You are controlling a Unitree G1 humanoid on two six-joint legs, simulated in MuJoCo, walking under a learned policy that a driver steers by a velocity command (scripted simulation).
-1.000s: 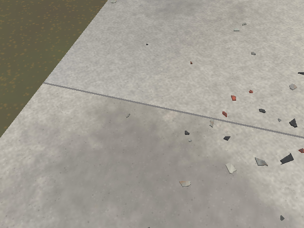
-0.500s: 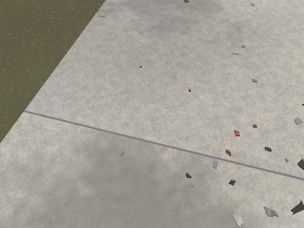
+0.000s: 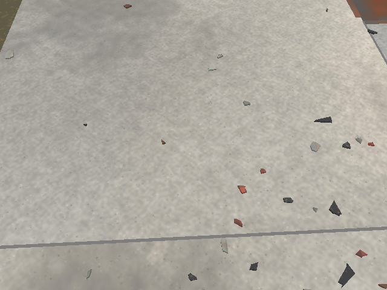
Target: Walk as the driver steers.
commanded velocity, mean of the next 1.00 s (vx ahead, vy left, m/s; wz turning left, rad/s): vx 0.45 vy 0.00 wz -0.22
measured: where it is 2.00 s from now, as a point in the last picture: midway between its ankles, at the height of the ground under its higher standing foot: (209, 200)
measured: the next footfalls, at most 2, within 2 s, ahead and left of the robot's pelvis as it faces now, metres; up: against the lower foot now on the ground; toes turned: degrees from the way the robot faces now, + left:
left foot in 0.34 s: +0.38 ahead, +0.13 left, +0.00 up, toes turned -15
right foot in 0.84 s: +0.57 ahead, -0.18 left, +0.00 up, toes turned -15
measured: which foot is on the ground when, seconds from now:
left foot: up 0.00-0.32, down 0.34-0.86, up 0.88-1.00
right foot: down 0.00-0.36, up 0.38-0.82, down 0.84-1.00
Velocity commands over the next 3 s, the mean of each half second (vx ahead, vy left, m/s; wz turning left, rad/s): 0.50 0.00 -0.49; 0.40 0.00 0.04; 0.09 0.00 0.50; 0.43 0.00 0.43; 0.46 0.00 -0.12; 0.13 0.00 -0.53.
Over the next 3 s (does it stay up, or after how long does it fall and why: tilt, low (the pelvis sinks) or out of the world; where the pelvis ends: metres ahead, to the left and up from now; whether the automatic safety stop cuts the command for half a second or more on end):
stays up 1.17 0.09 0.01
